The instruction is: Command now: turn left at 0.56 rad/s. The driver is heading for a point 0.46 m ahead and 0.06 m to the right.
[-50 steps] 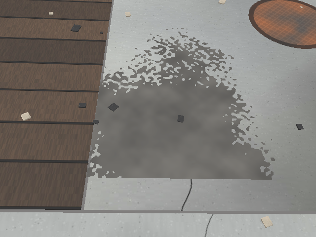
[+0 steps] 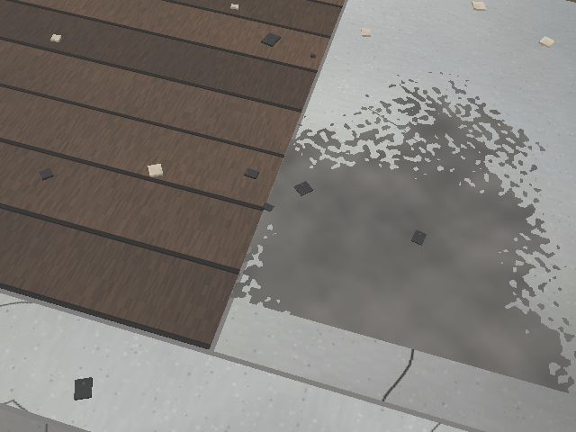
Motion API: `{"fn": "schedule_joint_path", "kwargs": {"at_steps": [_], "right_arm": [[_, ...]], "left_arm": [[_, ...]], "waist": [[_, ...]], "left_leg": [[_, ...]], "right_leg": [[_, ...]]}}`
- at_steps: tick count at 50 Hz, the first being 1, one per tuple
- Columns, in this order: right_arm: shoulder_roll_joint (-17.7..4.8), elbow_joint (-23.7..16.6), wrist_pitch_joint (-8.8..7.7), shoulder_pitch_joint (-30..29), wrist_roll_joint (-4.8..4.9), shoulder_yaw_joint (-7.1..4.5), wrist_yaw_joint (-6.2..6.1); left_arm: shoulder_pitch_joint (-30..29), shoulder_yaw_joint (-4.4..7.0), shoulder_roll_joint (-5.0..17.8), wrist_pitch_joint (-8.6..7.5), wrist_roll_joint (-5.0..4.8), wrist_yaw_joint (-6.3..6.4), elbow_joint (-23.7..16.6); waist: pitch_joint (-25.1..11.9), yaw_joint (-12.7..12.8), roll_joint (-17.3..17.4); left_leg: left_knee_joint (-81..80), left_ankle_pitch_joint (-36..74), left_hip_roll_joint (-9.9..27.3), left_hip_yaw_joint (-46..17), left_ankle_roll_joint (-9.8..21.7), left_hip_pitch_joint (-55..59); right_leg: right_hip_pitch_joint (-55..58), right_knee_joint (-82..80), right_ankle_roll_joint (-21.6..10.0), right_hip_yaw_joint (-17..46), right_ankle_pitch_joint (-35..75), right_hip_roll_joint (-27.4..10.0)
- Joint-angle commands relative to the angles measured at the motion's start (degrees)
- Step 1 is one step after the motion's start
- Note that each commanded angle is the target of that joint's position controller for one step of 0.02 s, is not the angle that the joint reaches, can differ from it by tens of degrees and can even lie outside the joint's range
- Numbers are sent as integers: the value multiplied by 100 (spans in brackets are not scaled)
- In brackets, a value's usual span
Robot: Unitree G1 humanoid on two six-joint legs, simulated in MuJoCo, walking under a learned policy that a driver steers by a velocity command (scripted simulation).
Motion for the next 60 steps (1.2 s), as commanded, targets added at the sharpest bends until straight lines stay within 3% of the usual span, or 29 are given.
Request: {"fn": "schedule_joint_path", "kwargs": {"at_steps": [1, 7, 10, 11, 12, 13, 14, 15, 17, 20, 22, 24, 27, 28, 29, 30, 31, 35, 42, 45, 47, 49, 50, 51, 52, 53, 55, 57, 60], "right_arm": [[-1130, -366, -9, -37, -6, -306, -33], [-1137, -511, 75, -326, 18, -308, 15], [-927, -565, 125, -499, 80, -213, -52], [-687, -534, 106, -193, -9, -134, -57], [-500, -539, 65, 193, -69, -81, -51], [-928, -533, 42, 135, -94, -195, -75], [-1219, -440, 51, 157, -42, -310, -83], [-1168, -356, 84, 119, -23, -334, -89], [-866, -291, 156, 58, -16, -265, -98], [-477, -323, 130, -78, -7, -106, -45], [-313, -350, 81, -321, -5, -5, 15], [-496, -329, 3, -360, 54, -43, 43], [-504, -17, -143, 185, 24, -58, 45], [-585, 76, -180, 601, 20, -77, 12], [-1072, 210, -214, 1109, -50, -198, -4], [-1355, 241, -276, 1286, -75, -295, 66], [-1072, 244, -386, 1240, -131, -227, 67], [-543, 244, -562, 1056, -112, -94, 55], [-749, 282, -591, 1075, -82, -167, 45], [-855, 380, -568, 1218, -11, -210, 58], [-982, 356, -509, 1167, -15, -246, 38], [-1040, 278, -397, 1110, -45, -246, -28], [-1000, 168, -411, 1193, -94, -202, -78], [-101, -130, -536, 1842, -211, 74, 16], [-485, -60, -739, 1474, -56, 48, 76], [-815, -213, -801, 923, 195, -66, 117], [-743, -193, -803, 714, 48, -56, 25], [-728, -125, -623, 959, -28, -97, 6], [-455, -102, -412, 1121, -125, -53, -57]], "left_arm": [[-306, 62, 413, -134, -11, -23, -409], [-89, 72, 528, -305, -54, -158, -396], [444, 90, 567, -377, -30, -243, -211], [469, 124, 843, -369, 66, -225, -255], [171, 153, 1212, -315, 173, -194, -343], [343, 72, 900, -327, 239, -225, -310], [238, 5, 737, -353, 163, -239, -335], [79, -29, 626, -351, 85, -231, -320], [-21, -112, 486, -334, -13, -208, -276], [177, -169, 414, -271, 35, -170, -102], [340, -121, 647, -201, -2, -162, -25], [511, -51, 943, -145, -37, -162, 4], [496, -115, 780, -187, -124, -189, 8], [351, -219, 471, -268, -67, -225, -40], [59, -352, -32, -392, 15, -269, -258], [-334, -325, 189, -507, -67, -269, -490], [-420, -201, 540, -549, -184, -274, -519], [-35, -171, 420, -587, -210, -413, -293], [-706, -410, -35, -538, -100, -636, -697], [-838, -391, 104, -518, -119, -704, -890], [-601, -299, 302, -504, -117, -720, -951], [779, -28, 734, -445, -152, -665, -654], [1662, 147, 1045, -372, -183, -563, -469], [1853, 248, 1662, -353, -113, -484, -518], [1787, 101, 1221, -399, -64, -464, -680], [1444, 16, 970, -444, 21, -461, -645], [807, -74, 628, -495, -9, -460, -678], [488, -128, 467, -517, 104, -459, -734], [356, -124, 513, -615, 88, -449, -584]], "waist": [[-563, -130, 964], [-746, -84, 1100], [-895, 199, 983], [-1074, 46, 324], [-879, -352, -1069], [-895, -113, -1131], [-746, -108, -711], [-650, -148, -564], [-523, -93, -605], [-727, 16, -791], [-620, 251, -983], [-423, 340, -1030], [-308, 8, -665], [-494, -204, -434], [-690, -329, 717], [-345, -575, 1350], [166, -565, 1075], [338, -366, 846], [376, -499, 662], [424, -406, 629], [78, -143, 749], [-864, 632, 775], [-1312, 1041, 496], [-2112, 459, -1266], [-2870, 737, -801], [-1927, 730, -504], [-956, 284, 186], [-840, -53, -72], [-810, -228, -114]], "left_leg": [[-397, 1497, 1319, -1495, 913, 719], [26, 2256, 1247, -2159, 868, 584], [492, 1883, 919, -2068, 425, 392], [1080, 737, 559, -1661, 114, -45], [1992, -1854, -413, -756, -247, -1081], [3196, -2904, -363, -513, -536, -1406], [3906, -2612, -205, -560, -644, -1509], [4120, -2246, -140, -542, -733, -1578], [4019, -1779, -92, -558, -885, -1577], [2764, -1487, 128, -45, -959, -1113], [1787, -1473, 217, 427, -893, -689], [1108, -1338, 116, 692, -751, -402], [-300, -323, 97, 784, -292, 868], [-352, -352, 508, 273, -100, 1636], [-506, -1150, 1348, -1065, 345, 2155], [-1262, -1764, 2271, -2461, 1014, 1892], [-1482, -1925, 2457, -2661, 1234, 1782], [-1602, -350, 1891, -1054, 660, 2070], [-1886, 1042, 1556, 749, 518, 924], [-1702, 1670, 1792, 967, 438, 1278], [-981, 3768, 1848, 1212, 292, 1618], [940, 5391, 1650, 1549, 31, 1331], [2428, 4446, 1477, 1529, -179, 135], [4897, -743, 397, 1338, -615, -2218], [5767, -2130, 73, 48, -568, -2534], [5845, -1765, 370, -22, -503, -2885], [5074, -1199, 858, 190, -468, -2501], [4707, -1006, 992, 199, -515, -1695], [4006, -582, 914, 342, -726, -1436]], "right_leg": [[-274, -606, 53, 50, 29, 61], [538, -1631, -97, 84, -125, 239], [1595, -3268, -340, -33, 1440, 54], [2250, -3395, -636, 720, 2254, -757], [2602, -3282, -1432, 1888, 3879, -1681], [2285, -3331, -2279, 2524, 3845, -2295], [2161, -3331, -2321, 2184, 3448, -2118], [2126, -3274, -2056, 1694, 3015, -1743], [2096, -3245, -1827, 1194, 2830, -1397], [2268, -3331, -1779, 737, 2371, -1109], [2033, -3644, -1751, 783, 560, -1002], [1793, -3817, -1803, 1069, -438, -1123], [1037, -3665, -1571, 974, -736, -1004], [496, -3161, -1317, 750, -632, -827], [-382, -1793, -860, -287, -581, -58], [-1121, -913, -704, -576, -1178, 108], [-1705, 12, -719, -247, -1320, -196], [-2259, 547, -892, 99, 64, -487], [-955, -1190, -533, -647, 1796, -375], [-795, -1625, -805, -749, 1656, -275], [-309, -1699, -1065, -981, 1312, 12], [1531, -1769, -1388, -1196, 1224, 479], [3134, -1758, -1598, -544, 1095, 248], [5069, -2254, -2692, 2817, 247, -1574], [5098, -3292, -2956, 4415, 417, -2130], [4374, -3359, -2624, 3306, 1374, -1977], [2673, -3217, -2279, 1691, 3341, -1486], [1629, -3469, -2227, 1002, 4126, -1204], [1096, -3686, -2298, 419, 4879, -1072]]}}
